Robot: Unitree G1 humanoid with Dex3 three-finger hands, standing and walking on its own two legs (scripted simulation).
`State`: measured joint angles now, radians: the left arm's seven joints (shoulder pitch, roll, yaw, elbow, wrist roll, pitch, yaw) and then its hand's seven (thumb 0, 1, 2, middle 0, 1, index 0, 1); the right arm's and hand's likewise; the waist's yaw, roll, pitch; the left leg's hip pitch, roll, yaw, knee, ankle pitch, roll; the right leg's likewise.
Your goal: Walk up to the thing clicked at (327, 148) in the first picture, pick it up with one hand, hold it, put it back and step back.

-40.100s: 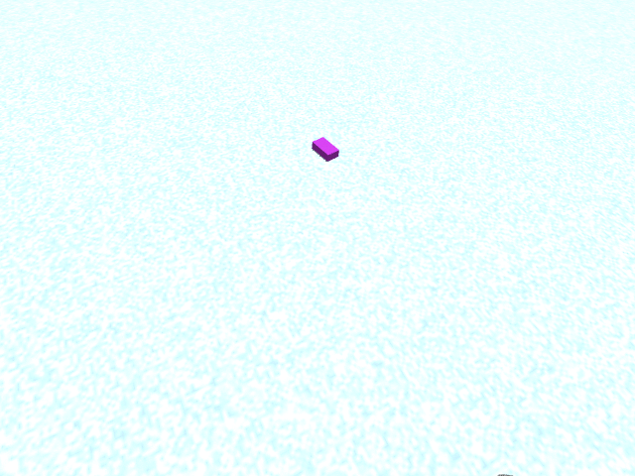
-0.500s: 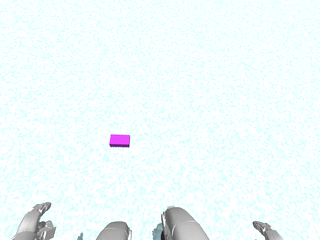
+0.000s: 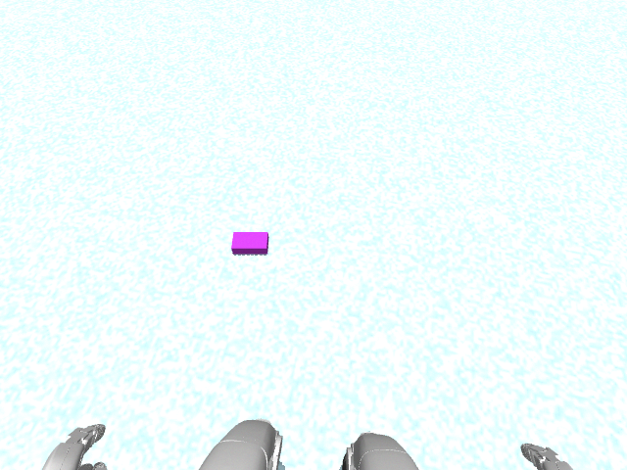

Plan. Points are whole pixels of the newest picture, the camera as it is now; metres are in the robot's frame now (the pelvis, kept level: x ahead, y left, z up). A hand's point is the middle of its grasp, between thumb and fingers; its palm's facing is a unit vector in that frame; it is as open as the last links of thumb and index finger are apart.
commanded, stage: step back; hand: left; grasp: from above
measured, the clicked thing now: (250, 243) +0.85 +0.24 -0.74
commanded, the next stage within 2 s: stand in 1.60 s
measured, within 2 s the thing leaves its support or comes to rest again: neither
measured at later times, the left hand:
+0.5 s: hand out of the picture -0.13 +0.23 -0.14, palm faces -0.03 -0.91 -0.42, open 7.4 cm
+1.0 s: hand out of the picture -0.21 +0.24 -0.14, palm faces +0.06 -0.92 -0.39, open 7.4 cm
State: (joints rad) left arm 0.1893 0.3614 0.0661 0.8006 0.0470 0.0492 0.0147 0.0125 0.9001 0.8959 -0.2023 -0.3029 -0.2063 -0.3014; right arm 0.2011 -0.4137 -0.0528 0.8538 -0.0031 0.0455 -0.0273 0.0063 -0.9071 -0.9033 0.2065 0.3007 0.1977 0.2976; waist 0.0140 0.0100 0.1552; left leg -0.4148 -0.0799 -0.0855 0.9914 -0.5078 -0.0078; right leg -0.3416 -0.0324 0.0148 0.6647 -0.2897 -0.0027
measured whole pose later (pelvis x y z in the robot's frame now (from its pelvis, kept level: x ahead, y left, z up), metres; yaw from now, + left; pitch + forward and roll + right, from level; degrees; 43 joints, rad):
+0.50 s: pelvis -0.18 -0.04 +0.00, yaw -2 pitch -2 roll +1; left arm 0.23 0.36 0.06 0.89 0.04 0.04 0.00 0.01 0.90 0.90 -0.20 -0.30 -0.20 -0.30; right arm 0.11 -0.41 -0.06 0.85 -0.01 0.07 -0.02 0.01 -0.91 -0.90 0.21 0.30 0.20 0.30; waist 0.04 0.03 0.14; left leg -0.56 -0.07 -0.14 1.00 -0.45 -0.01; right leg -0.26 0.01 0.03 0.68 -0.38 -0.02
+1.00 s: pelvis -0.24 -0.04 +0.00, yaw +3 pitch -3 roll -1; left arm 0.25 0.38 0.07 1.00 0.04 -0.02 -0.01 0.01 0.90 0.90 -0.20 -0.30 -0.20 -0.30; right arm 0.22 -0.36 -0.05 0.98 -0.03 0.02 0.02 0.01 -0.90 -0.90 0.21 0.30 0.20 0.30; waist 0.00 0.03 0.06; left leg -0.25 0.03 -0.04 0.66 -0.38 0.01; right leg -0.26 0.03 -0.03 0.59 -0.27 -0.02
